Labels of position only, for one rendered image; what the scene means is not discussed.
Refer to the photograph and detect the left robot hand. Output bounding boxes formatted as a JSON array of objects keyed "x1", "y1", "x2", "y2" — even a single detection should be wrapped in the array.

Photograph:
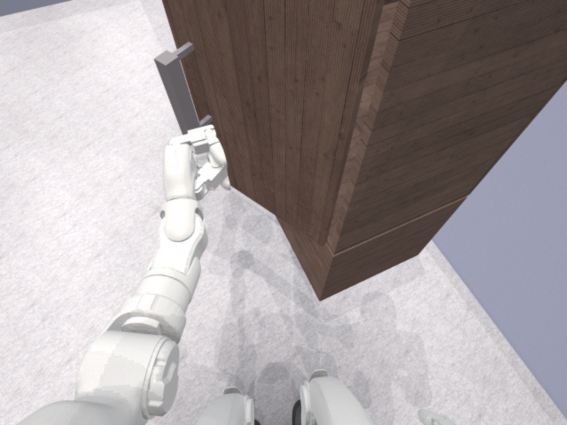
[{"x1": 163, "y1": 125, "x2": 231, "y2": 202}]

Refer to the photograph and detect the robot left upper arm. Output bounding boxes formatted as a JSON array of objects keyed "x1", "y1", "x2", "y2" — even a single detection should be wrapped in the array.
[{"x1": 16, "y1": 330, "x2": 180, "y2": 425}]

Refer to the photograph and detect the cupboard door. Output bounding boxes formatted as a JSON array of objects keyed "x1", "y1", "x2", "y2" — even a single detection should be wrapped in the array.
[{"x1": 162, "y1": 0, "x2": 384, "y2": 247}]

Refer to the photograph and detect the handle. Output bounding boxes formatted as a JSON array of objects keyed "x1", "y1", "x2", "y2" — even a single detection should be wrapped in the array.
[{"x1": 154, "y1": 42, "x2": 213, "y2": 135}]

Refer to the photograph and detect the robot right thigh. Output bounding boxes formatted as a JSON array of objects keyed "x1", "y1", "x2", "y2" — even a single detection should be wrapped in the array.
[{"x1": 299, "y1": 376, "x2": 375, "y2": 425}]

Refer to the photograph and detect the robot left shin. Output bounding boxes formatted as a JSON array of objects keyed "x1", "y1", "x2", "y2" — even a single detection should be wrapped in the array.
[{"x1": 223, "y1": 387, "x2": 243, "y2": 395}]

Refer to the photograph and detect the robot left forearm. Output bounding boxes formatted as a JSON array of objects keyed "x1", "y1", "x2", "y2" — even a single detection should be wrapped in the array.
[{"x1": 75, "y1": 198, "x2": 208, "y2": 396}]

